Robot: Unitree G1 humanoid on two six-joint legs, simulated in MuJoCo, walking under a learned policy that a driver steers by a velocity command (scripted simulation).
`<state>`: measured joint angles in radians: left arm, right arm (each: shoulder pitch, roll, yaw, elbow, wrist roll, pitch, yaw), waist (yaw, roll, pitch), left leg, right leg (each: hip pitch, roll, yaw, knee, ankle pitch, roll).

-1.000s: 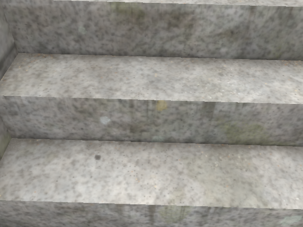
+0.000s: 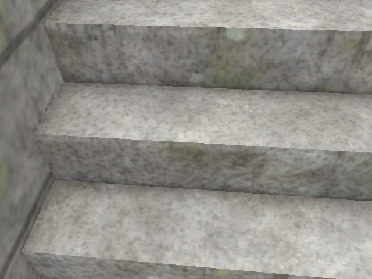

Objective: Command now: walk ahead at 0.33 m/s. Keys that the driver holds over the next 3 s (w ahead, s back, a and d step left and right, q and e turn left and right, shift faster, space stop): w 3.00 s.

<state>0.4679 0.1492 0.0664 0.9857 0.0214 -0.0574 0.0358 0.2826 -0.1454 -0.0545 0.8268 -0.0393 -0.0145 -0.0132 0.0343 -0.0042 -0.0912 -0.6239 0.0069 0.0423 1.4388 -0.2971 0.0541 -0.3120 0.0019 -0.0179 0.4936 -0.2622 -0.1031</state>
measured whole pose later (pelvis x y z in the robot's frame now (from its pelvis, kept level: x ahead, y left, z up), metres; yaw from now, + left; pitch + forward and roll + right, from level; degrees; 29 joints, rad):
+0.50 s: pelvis +0.17 +0.15 +0.04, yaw +1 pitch +4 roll -1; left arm 0.33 0.26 0.12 0.93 -0.03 -0.13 -0.05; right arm -0.03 -0.10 0.02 0.55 0.01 0.00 -0.08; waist 0.02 -0.10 0.04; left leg -1.00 0.11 0.05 1.41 -0.46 0.00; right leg -0.33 0.02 0.26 1.12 -0.13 -0.01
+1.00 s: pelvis +0.26 +0.15 +0.19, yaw +1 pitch +0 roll -1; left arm 0.26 0.17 0.05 0.72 0.03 0.07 0.01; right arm 0.15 -0.13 -0.01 0.65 0.00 0.00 -0.12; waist 0.02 -0.04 0.00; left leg -0.32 0.10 0.19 0.58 -0.25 0.02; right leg -0.29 -0.03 -0.05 0.60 -0.34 -0.05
